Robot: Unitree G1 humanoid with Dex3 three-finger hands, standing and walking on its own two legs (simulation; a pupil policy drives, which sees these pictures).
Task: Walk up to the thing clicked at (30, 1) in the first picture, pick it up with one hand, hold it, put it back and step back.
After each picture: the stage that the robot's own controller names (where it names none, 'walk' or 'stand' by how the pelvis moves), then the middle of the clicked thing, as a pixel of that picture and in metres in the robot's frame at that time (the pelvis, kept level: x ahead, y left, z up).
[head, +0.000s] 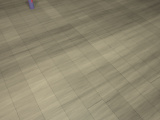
stand; (30, 0) +2.25 +0.72 -0.65
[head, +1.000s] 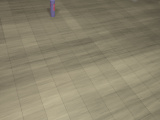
walk; (52, 8) +2.16 +0.35 -0.63
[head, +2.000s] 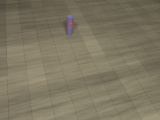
walk; (69, 25) +1.53 +0.10 -0.64
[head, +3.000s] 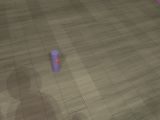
walk; (55, 61) +1.04 +0.18 -0.65
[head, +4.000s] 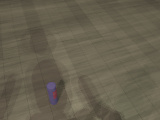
walk; (52, 94) +0.68 +0.19 -0.65
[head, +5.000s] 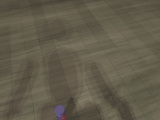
walk; (61, 116) +0.50 +0.17 -0.63
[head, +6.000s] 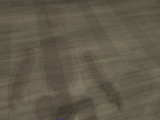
stand; out of the picture +0.40 +0.12 -0.65
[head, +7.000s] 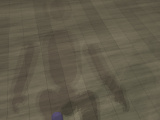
stand; out of the picture +0.40 +0.14 -0.64
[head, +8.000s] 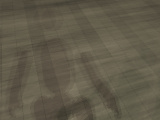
stand; out of the picture +0.39 +0.16 -0.66
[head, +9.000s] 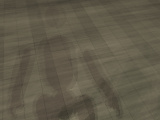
stand; out of the picture +0.39 +0.16 -0.66
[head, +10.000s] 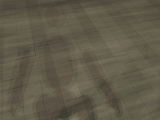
stand; out of the picture +0.38 +0.16 -0.66
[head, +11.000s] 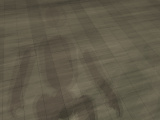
stand; out of the picture +0.38 +0.16 -0.66
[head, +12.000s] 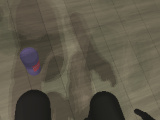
go down; (32, 63) +0.45 +0.18 -0.34
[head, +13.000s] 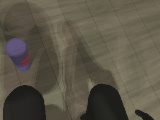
go down; (20, 57) +0.45 +0.21 -0.27
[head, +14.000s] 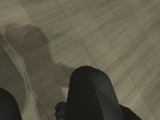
close in; out of the picture +0.44 +0.26 -0.16
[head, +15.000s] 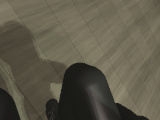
close; out of the picture +0.43 +0.28 -0.16
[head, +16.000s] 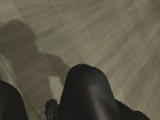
lift; out of the picture +0.40 +0.26 -0.16
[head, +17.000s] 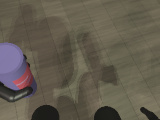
lift; (18, 77) +0.33 +0.18 +0.04
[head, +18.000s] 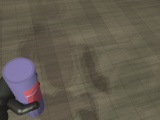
hold; (28, 92) +0.30 +0.16 +0.05
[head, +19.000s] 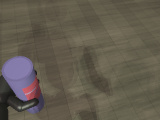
hold; (28, 89) +0.31 +0.17 +0.04
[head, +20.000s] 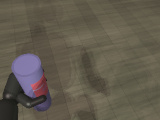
crouch; (36, 87) +0.32 +0.14 +0.04
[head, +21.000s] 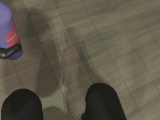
crouch; (5, 37) +0.47 +0.19 -0.04
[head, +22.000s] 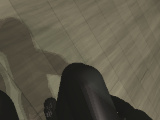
lower; out of the picture +0.43 +0.29 -0.17
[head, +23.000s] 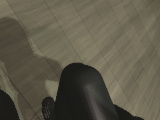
lower; out of the picture +0.44 +0.29 -0.17
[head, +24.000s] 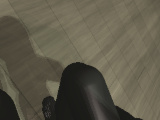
lower; out of the picture +0.44 +0.29 -0.17
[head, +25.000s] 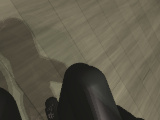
lower; out of the picture +0.43 +0.29 -0.16
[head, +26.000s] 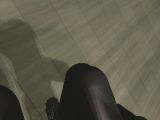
loosen; out of the picture +0.43 +0.26 -0.17
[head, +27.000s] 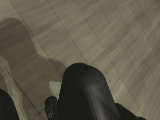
withdraw; out of the picture +0.43 +0.27 -0.17
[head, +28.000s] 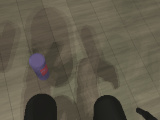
walk; (40, 68) +0.47 +0.19 -0.36
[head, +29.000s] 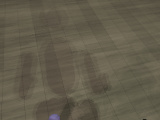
stand; out of the picture +0.40 +0.14 -0.59
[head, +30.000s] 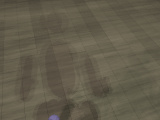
stand; out of the picture +0.41 +0.15 -0.60
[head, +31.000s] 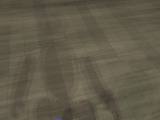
stand; out of the picture +0.42 +0.13 -0.64
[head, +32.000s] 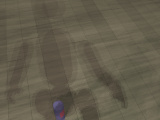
walk; (59, 112) +0.45 +0.13 -0.63
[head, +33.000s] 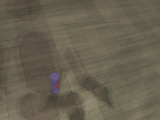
walk; (55, 84) +0.63 +0.13 -0.64
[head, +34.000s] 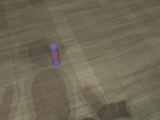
walk; (54, 55) +0.93 +0.23 -0.62
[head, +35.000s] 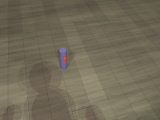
stand; (63, 59) +1.05 +0.16 -0.65
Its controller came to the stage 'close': yes
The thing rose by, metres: 0.70
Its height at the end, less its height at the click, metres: +0.00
